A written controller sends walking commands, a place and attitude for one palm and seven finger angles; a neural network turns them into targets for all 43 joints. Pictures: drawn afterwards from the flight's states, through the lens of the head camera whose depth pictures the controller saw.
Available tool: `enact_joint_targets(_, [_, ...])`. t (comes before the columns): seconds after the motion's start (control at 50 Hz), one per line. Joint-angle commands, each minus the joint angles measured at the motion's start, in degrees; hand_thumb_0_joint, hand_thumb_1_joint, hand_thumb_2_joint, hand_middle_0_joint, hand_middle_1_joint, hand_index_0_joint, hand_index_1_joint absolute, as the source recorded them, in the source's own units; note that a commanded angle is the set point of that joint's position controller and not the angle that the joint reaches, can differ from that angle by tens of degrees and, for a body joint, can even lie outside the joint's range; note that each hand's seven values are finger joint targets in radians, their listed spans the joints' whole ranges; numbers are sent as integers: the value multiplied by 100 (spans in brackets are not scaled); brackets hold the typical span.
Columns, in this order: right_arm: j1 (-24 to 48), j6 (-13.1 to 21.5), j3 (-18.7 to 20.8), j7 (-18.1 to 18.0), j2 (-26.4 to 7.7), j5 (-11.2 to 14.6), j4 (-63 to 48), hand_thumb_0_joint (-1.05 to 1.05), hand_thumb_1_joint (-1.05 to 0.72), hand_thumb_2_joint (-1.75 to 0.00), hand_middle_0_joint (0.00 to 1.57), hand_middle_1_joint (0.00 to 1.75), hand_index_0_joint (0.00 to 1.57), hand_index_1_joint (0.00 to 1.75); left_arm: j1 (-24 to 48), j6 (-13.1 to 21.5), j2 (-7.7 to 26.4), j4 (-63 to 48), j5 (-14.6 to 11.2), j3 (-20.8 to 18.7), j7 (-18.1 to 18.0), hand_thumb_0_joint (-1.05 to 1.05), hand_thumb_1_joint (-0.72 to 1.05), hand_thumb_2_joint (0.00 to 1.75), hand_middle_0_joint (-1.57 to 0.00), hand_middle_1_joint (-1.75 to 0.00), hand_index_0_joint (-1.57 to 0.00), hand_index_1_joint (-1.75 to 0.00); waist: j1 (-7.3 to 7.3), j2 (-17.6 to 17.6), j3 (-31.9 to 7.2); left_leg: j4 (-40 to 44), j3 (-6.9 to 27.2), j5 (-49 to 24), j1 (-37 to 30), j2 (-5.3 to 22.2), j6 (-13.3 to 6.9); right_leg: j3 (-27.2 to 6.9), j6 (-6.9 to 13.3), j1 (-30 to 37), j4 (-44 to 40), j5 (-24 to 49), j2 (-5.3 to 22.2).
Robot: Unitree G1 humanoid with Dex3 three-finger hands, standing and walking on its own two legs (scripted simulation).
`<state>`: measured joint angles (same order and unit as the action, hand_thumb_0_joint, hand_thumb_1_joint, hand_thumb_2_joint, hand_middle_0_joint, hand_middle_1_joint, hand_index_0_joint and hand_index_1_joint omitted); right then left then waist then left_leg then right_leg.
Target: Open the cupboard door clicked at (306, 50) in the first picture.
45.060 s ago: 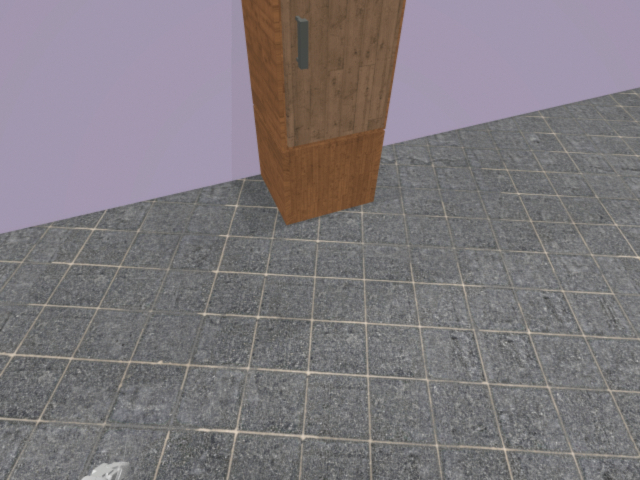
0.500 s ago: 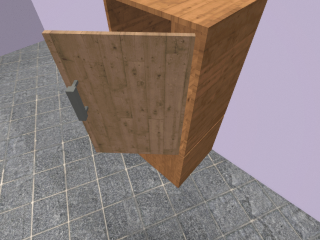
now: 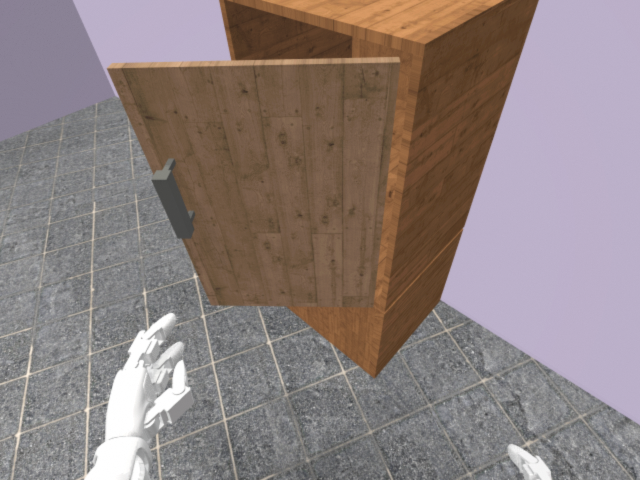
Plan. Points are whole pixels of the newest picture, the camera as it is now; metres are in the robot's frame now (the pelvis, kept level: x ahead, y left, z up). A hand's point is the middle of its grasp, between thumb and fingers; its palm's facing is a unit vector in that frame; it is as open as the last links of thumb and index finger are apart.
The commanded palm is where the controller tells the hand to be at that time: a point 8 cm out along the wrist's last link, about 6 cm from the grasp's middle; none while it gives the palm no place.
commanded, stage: raise the hand with hooked fingers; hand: left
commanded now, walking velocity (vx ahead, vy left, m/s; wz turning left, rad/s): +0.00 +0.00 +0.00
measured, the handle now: (178, 198) +0.56 +0.27 +0.04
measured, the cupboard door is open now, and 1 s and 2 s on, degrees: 41 41 41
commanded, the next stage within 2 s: move the hooked fingers beside the handle in 1.88 s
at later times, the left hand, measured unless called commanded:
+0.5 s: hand (180, 423) +0.20 +0.18 +0.00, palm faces -0.13 -0.99 -0.10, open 10.4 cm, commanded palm +0.16 +0.26 +0.00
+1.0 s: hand (121, 372) +0.24 +0.25 +0.04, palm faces +0.04 -1.00 -0.08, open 13.3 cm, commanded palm +0.22 +0.30 +0.04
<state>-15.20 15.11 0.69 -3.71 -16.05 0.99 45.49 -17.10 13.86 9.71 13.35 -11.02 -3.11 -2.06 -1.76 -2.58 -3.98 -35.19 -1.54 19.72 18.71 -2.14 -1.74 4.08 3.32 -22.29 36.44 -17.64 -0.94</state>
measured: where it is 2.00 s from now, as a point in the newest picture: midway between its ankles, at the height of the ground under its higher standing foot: outside the picture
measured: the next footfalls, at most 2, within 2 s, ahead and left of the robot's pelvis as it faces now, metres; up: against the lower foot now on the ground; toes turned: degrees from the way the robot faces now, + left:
none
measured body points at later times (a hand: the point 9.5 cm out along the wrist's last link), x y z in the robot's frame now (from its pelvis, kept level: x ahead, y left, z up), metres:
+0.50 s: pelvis -0.04 +0.00 -0.06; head +0.02 +0.00 +0.38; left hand +0.20 +0.23 +0.01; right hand +0.16 -0.18 -0.15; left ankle -0.02 +0.10 -0.72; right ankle +0.01 -0.08 -0.73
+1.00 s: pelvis -0.01 +0.01 -0.03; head +0.03 +0.02 +0.42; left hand +0.23 +0.30 +0.05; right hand +0.17 -0.24 -0.09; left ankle -0.02 +0.10 -0.73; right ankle +0.01 -0.08 -0.73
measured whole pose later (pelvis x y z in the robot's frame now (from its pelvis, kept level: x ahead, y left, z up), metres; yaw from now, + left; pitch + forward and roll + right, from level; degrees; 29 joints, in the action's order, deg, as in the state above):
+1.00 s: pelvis -0.01 +0.01 -0.03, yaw +0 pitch +9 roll -1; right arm -14.4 15.0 -1.8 -4.8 -15.8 2.1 32.0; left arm -10.6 17.5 19.5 8.1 -18.9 -17.3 19.5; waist -0.1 -0.8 -5.0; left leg -51.5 -0.5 26.4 33.6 -0.9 -2.2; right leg 5.7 3.1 -35.1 48.5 -22.0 -1.6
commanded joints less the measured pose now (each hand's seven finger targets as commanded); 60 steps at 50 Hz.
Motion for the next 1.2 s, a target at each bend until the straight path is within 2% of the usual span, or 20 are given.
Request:
enact_joint_targets(0.0, [749,420,349,282,-579,-91,-1614,0,-90,-90,20,30,20,30,-1850,1601,-122,-76,-357,-249,1189,0,62,78,-22,-48,-22,-48,534,1940,-103,-671,131,-262,1650,-23,170,-426,-246,-447,204,16,246])
enact_joint_targets(0.02, [741,350,422,427,-643,-82,-1799,0,-90,-90,20,30,20,30,-2170,1870,120,-20,-374,-526,1564,0,60,77,-22,-50,-22,-50,676,1029,-357,-854,64,-537,1555,-94,252,-458,-95,-250,537,569,286])
enact_joint_targets(0.04, [866,300,416,502,-665,-87,-1974,0,-90,-90,20,30,20,30,-2013,2096,254,-188,-355,-512,1877,0,57,76,-22,-51,-22,-51,628,608,-529,-1085,-2,-668,1650,-132,273,-471,-52,-302,818,943,323])
enact_joint_targets(0.12, [1049,-78,401,446,-609,-21,-2563,0,-90,-90,20,30,20,30,-1081,1715,878,-1150,-242,-950,1865,0,48,72,-23,-57,-23,-57,660,350,-829,-1482,-131,-250,2431,-163,116,-701,-86,-788,1154,196,270])
enact_joint_targets(0.2, [683,-110,339,328,-393,-46,-2713,0,-90,-90,20,30,20,30,266,2006,857,-2947,-275,-932,1241,0,39,68,-24,-63,-24,-63,319,-599,-1446,-1750,151,-247,2016,30,29,-645,-62,-1340,1369,-99,137])
enact_joint_targets(0.24, [544,-89,275,246,-414,-108,-2621,0,-90,-90,20,30,20,30,662,2327,904,-3870,-177,-727,1089,0,34,66,-24,-66,-24,-66,113,-574,-1828,-1935,334,-511,1704,136,1,-568,-60,-1585,1582,157,60])
enact_joint_targets(0.3, [519,65,133,180,-490,-71,-2356,0,-90,-90,20,30,20,30,742,2503,631,-3666,-109,-79,1323,0,27,63,-25,-70,-25,-70,-212,-657,-1476,-2011,505,-322,1702,237,-2,-413,-76,-2090,1569,-148,29])
enact_joint_targets(0.34, [500,82,78,98,-601,-24,-2269,0,-90,-90,20,30,20,30,908,2194,791,-3024,-149,6,1692,0,22,61,-25,-74,-25,-74,-393,-211,-1099,-2001,605,120,2062,257,-41,-372,-128,-2137,1437,-505,4])
enact_joint_targets(0.4, [507,20,42,-43,-656,149,-2319,0,-90,-90,20,30,20,30,431,1253,1102,-1767,-253,-370,2142,0,15,58,-25,-78,-25,-78,-186,563,-904,-1729,546,766,2668,187,-40,-531,-224,-1654,942,-1398,62])
enact_joint_targets(0.44, [633,-67,14,-86,-655,240,-2514,0,-90,-90,20,30,20,30,137,508,1274,-1492,-458,-747,2324,0,11,56,-26,-81,-26,-81,149,484,-1106,-1465,433,623,2582,94,-24,-570,-235,-1114,710,-1415,143])
enact_joint_targets(0.52, [822,-127,-17,-135,-407,186,-2624,0,-90,-90,20,30,20,30,20,6,1651,-2234,-935,-1847,1848,0,1,52,-26,-87,-26,-87,607,568,-1820,-1261,417,-227,2209,91,26,-525,-220,-127,709,-589,168])
enact_joint_targets(0.54, [732,-95,-28,-111,-353,168,-2584,0,-90,-90,20,30,20,30,84,160,1561,-2544,-965,-1881,1680,0,-1,51,-27,-88,-27,-88,613,188,-1826,-1177,413,-482,2044,113,57,-440,-183,-120,785,-172,155])
enact_joint_targets(0.6, [499,20,10,-24,-310,81,-2344,0,-90,-90,20,30,20,30,145,763,1423,-2699,-749,-1748,1274,0,-8,48,-27,-93,-27,-93,419,69,-1379,-1072,405,-765,1895,192,85,-226,-160,-507,940,297,79])
enact_joint_targets(0.66, [312,125,39,27,-492,37,-2151,0,-90,-90,20,30,20,30,550,1205,1373,-2224,-479,-1369,1422,0,-15,45,-27,-98,-27,-98,89,22,-958,-1142,415,-456,1922,208,52,-207,-175,-1005,953,4,59])
enact_joint_targets(0.72, [249,207,64,-30,-678,109,-2140,0,-90,-90,20,30,20,30,811,1194,1274,-1728,-572,-1063,1921,0,-22,42,-28,-102,-28,-102,-99,230,-764,-1145,418,0,1976,188,-2,-319,-199,-1131,713,-509,66])
enact_joint_targets(0.82, [226,298,90,-186,-779,194,-2148,0,-90,-90,20,30,20,30,1313,847,2183,-1971,-811,-1839,2327,0,-34,37,-29,-110,-29,-110,200,-390,-1510,-905,432,-525,1367,164,19,-351,-147,-387,620,43,96])
enact_joint_targets(0.88, [197,292,53,-183,-675,156,-2107,0,-90,-90,20,30,20,30,1272,836,2267,-2035,-926,-2207,2149,0,-41,34,-29,-114,-29,-114,308,-312,-1562,-796,440,-1181,1130,201,75,-213,-149,-121,666,770,73])
enact_joint_targets(1.0, [192,173,4,-112,-737,169,-2024,0,-90,-90,20,30,20,30,1578,621,2019,-1030,-900,-2018,2261,0,-50,30,-30,-120,-30,-120,155,-110,-831,-653,400,-1075,1176,204,96,-159,-165,-364,488,825,39])
enact_joint_targets(1.1, [193,123,-18,-196,-804,207,-2088,0,-90,-90,20,30,20,30,2313,175,2371,-762,-925,-2106,2820,0,-50,30,-30,-120,-30,-120,147,38,-1209,-587,381,-1105,1012,183,33,-283,-185,13,283,989,75])
enact_joint_targets(1.18, [205,126,-65,-219,-762,170,-2044,0,-90,-90,20,30,20,30,2885,326,2794,-949,-1036,-2516,2884,0,-50,30,-30,-120,-30,-120,215,-123,-1490,-513,433,-1428,685,203,70,-260,-148,206,290,1216,28])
